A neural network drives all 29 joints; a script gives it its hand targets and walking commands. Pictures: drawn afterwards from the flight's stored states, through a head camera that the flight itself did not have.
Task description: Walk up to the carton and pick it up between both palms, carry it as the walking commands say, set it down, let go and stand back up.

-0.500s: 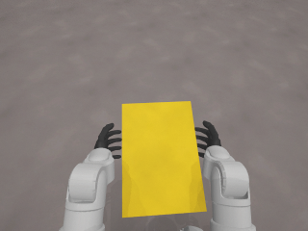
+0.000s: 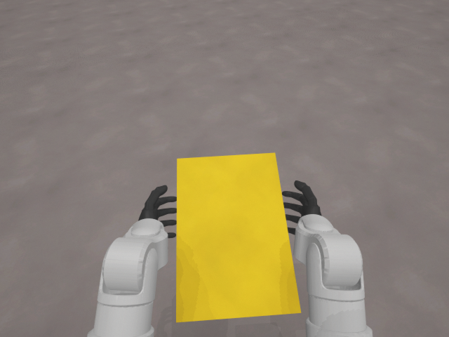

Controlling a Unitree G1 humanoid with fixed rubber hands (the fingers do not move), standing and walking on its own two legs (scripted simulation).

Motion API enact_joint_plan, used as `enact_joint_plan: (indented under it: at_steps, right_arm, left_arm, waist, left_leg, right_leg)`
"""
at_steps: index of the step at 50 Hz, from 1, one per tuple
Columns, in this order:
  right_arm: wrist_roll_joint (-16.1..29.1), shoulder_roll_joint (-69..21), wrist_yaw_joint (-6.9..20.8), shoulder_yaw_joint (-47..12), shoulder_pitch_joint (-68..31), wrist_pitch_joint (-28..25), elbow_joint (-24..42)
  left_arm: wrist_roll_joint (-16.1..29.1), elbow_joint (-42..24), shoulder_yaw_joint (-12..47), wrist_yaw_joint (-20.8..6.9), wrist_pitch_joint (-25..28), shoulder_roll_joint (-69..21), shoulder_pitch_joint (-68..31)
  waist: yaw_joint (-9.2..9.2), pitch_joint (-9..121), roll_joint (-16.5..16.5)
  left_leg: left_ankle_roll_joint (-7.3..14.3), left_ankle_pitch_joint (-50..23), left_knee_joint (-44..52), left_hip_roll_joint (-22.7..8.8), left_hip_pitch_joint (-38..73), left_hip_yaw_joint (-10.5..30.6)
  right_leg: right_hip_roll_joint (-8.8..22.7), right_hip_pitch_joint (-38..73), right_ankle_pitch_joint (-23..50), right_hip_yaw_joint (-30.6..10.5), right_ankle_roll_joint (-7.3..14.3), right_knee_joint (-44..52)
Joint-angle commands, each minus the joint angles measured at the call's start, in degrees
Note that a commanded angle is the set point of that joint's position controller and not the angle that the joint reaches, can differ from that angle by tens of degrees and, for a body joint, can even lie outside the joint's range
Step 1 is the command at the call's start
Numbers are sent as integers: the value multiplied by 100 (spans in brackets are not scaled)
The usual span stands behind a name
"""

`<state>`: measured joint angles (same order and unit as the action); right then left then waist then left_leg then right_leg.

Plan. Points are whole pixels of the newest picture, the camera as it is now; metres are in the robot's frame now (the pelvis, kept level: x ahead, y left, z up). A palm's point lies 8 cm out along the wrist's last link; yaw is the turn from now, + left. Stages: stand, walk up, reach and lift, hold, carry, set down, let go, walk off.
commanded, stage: carry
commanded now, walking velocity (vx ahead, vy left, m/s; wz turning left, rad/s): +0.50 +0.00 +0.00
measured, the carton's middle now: (230, 239) +0.31 -0.01 +0.01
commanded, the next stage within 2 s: none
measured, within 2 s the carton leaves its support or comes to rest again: neither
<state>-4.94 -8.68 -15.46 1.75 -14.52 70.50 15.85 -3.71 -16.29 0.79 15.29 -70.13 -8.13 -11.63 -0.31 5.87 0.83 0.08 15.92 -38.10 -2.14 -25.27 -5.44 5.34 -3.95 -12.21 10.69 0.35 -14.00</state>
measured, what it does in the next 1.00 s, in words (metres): walks ahead: left foot, then right foot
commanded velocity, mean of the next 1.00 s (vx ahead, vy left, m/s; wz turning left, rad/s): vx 0.26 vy -0.10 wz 0.00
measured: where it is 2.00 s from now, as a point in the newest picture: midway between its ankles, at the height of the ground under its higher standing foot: (284, 307)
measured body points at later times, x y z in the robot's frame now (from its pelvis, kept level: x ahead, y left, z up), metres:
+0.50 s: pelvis +0.23 +0.02 -0.02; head +0.24 +0.01 +0.43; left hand +0.51 +0.15 +0.07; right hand +0.53 -0.11 +0.07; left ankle +0.09 +0.15 -0.76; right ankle +0.35 -0.10 -0.75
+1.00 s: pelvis +0.42 +0.00 -0.01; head +0.46 +0.03 +0.44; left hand +0.72 +0.14 +0.06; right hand +0.73 -0.12 +0.07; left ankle +0.46 +0.12 -0.76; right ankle +0.41 -0.12 -0.70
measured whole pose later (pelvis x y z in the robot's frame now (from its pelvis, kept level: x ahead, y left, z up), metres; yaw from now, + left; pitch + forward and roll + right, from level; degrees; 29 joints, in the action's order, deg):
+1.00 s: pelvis +0.42 +0.00 -0.01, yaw +0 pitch +3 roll -2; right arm -5.2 -8.8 -13.7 3.2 -14.9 66.4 16.7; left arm -4.0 -18.3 0.1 15.7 -68.9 -8.8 -15.0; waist 2.0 -1.8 1.2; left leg 0.7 7.8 -23.2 -6.8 -17.6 -9.3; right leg 1.7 -26.4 -22.6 5.1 -0.8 -51.7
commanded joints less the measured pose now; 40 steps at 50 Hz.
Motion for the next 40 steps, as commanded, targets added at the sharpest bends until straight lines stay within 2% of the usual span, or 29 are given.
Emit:
enact_joint_plan:
  at_steps: [1,4,5,6,7,8,9,10,11,12,14,15,18,22,24,25,26,27,28,29,30,31,32,33,35,37,38,39,40]
  right_arm:
    - [1766,-5837,1165,-2629,-1894,-114,384]
    - [1743,-5845,1158,-2579,-1785,-115,384]
    - [1723,-5856,1162,-2567,-1700,-124,345]
    - [1717,-5854,1165,-2561,-1604,-137,291]
    - [1700,-5820,1164,-2527,-1461,-162,241]
    - [1629,-5781,1154,-2447,-1332,-199,194]
    - [1631,-5866,1179,-2423,-1381,-241,229]
    - [1640,-5991,1181,-2464,-1558,-270,361]
    - [1632,-6137,1184,-2467,-1666,-320,418]
    - [1662,-6243,1214,-2492,-1749,-379,489]
    - [1722,-6245,1270,-2520,-1801,-463,606]
    - [1745,-6218,1300,-2539,-1735,-510,664]
    - [1774,-6100,1334,-2648,-1462,-543,775]
    - [1721,-5787,1295,-2696,-1205,-416,803]
    - [1693,-5671,1266,-2719,-1232,-345,806]
    - [1663,-5630,1254,-2721,-1213,-315,796]
    - [1657,-5524,1242,-2688,-1274,-274,768]
    - [1672,-5413,1259,-2761,-1394,-215,729]
    - [1632,-5386,1263,-2879,-1391,-182,696]
    - [1757,-5660,1311,-2942,-1549,-232,756]
    - [1860,-5864,1357,-2977,-1662,-275,781]
    - [1963,-6075,1402,-3001,-1826,-354,888]
    - [2034,-6244,1432,-3008,-1944,-422,967]
    - [2043,-6331,1441,-2972,-1861,-466,953]
    - [2027,-6308,1414,-2916,-1681,-529,925]
    - [1940,-6104,1360,-2837,-1508,-538,921]
    - [1901,-6016,1342,-2811,-1403,-519,915]
    - [1874,-5954,1333,-2798,-1309,-488,896]
    - [1854,-5909,1336,-2796,-1231,-449,857]
  left_arm:
    - [1623,-727,2283,-1109,230,-5514,-2006]
    - [1646,-761,2367,-1102,225,-5576,-2046]
    - [1648,-745,2407,-1096,221,-5608,-2076]
    - [1626,-723,2450,-1097,222,-5628,-2068]
    - [1628,-773,2542,-1109,225,-5626,-2133]
    - [1684,-888,2656,-1140,189,-5684,-2252]
    - [1736,-921,2741,-1191,174,-5784,-2298]
    - [1815,-856,2751,-1246,196,-5880,-2335]
    - [1932,-923,2807,-1301,247,-6008,-2528]
    - [1989,-986,2856,-1341,300,-6120,-2617]
    - [1944,-942,2902,-1359,404,-6172,-2505]
    - [1920,-965,2938,-1343,464,-6199,-2371]
    - [1861,-1160,2980,-1272,551,-6089,-2071]
    - [1779,-1211,2922,-1203,430,-5795,-1804]
    - [1744,-1149,2863,-1196,356,-5696,-1704]
    - [1751,-1091,2820,-1195,322,-5639,-1654]
    - [1730,-1030,2751,-1196,297,-5548,-1581]
    - [1627,-909,2666,-1184,272,-5381,-1558]
    - [1661,-698,2686,-1182,269,-5482,-1612]
    - [1741,-797,2779,-1200,319,-5701,-1750]
    - [1743,-819,2751,-1224,370,-5907,-1758]
    - [1796,-924,2765,-1255,438,-6133,-1888]
    - [1819,-944,2689,-1287,507,-6318,-1932]
    - [1816,-939,2628,-1304,553,-6396,-1911]
    - [1825,-1162,2656,-1296,634,-6227,-2001]
    - [1822,-1179,2739,-1274,616,-6035,-1824]
    - [1807,-1152,2774,-1257,583,-5981,-1740]
    - [1771,-1103,2791,-1238,543,-5958,-1662]
    - [1734,-1054,2800,-1218,501,-5929,-1632]
  waist:
    - [162,269,1008]
    - [167,550,1072]
    - [96,718,918]
    - [14,1108,684]
    - [-119,1596,305]
    - [-218,1942,-858]
    - [-218,1856,-1636]
    - [-149,1727,-1166]
    - [-120,1410,-789]
    - [-89,1150,-612]
    - [-30,956,-746]
    - [-34,997,-856]
    - [-56,1006,-1029]
    - [-55,798,-1164]
    - [49,939,-908]
    - [112,1224,-538]
    - [266,1617,-11]
    - [313,1691,1053]
    - [189,1773,1970]
    - [165,1812,1571]
    - [189,1629,1143]
    - [202,1441,639]
    - [184,1318,570]
    - [160,1281,668]
    - [135,1363,842]
    - [150,1474,881]
    - [114,1540,835]
    - [69,1605,770]
    - [24,1677,596]
  left_leg:
    - [-4,156,598,135,-256,-407]
    - [2,6,1306,299,336,-710]
    - [-7,-432,1886,342,983,-884]
    - [33,-651,2060,231,2135,-760]
    - [207,-451,1971,-261,3515,-103]
    - [769,-39,2053,-1340,4511,1749]
    - [1374,-71,2432,-2179,4836,3179]
    - [1487,197,2479,-2401,4401,3159]
    - [1380,210,2605,-2193,3925,2623]
    - [1226,48,2781,-2046,3522,2151]
    - [1001,-959,2886,-1708,3109,1100]
    - [970,-1191,2871,-1615,3101,855]
    - [962,-1309,2810,-1532,3212,497]
    - [731,-1460,2525,-1328,2932,54]
    - [487,-1591,1753,-1062,2551,-372]
    - [330,-1901,782,-741,2210,-686]
    - [202,-1693,-429,-547,1392,-766]
    - [18,-723,-1762,-143,65,-721]
    - [55,916,-2631,213,-1039,-241]
    - [186,1003,-3084,-54,-1030,209]
    - [192,986,-3201,-160,-975,348]
    - [134,836,-2836,-341,-824,435]
    - [42,787,-1962,-509,-660,448]
    - [-30,809,-1201,-438,-409,266]
    - [-75,556,-187,-203,129,-1]
    - [-82,-141,480,-41,433,-246]
    - [-85,-653,877,-17,685,-341]
    - [-106,-1270,1401,-9,1098,-483]
    - [-118,-1939,1900,-101,1728,-563]
  right_leg:
    - [1134,378,-69,-673,438,525]
    - [1076,525,925,-408,392,-115]
    - [941,367,978,-116,283,-589]
    - [752,-110,1200,123,113,-1354]
    - [608,-1039,1017,245,-142,-2390]
    - [216,-2456,194,294,-371,-3872]
    - [-221,-3730,-1865,-22,-259,-4824]
    - [153,-3957,-1877,-751,-59,-5315]
    - [344,-3926,-1440,-949,-28,-5341]
    - [470,-3839,-1051,-991,-18,-5060]
    - [403,-3399,-505,-690,-86,-4190]
    - [277,-3238,-428,-545,-108,-3853]
    - [115,-3087,-174,-327,-118,-2937]
    - [-166,-2490,329,23,-86,-1683]
    - [-401,-1427,789,330,-74,-1015]
    - [-584,-469,670,464,-41,-844]
    - [-334,775,360,45,38,-862]
    - [939,1538,-501,-1980,367,-264]
    - [2027,1901,90,-3665,972,46]
    - [2017,1717,1081,-3292,1126,-115]
    - [1885,1434,2153,-2773,1139,-256]
    - [1704,1109,2805,-2054,1078,-249]
    - [1468,884,3085,-1418,870,-225]
    - [1258,758,3254,-982,729,-247]
    - [998,577,3448,-552,711,-300]
    - [893,597,3719,-309,745,-448]
    - [788,563,3767,-132,673,-658]
    - [608,439,3506,63,530,-963]
    - [404,93,2794,210,338,-1317]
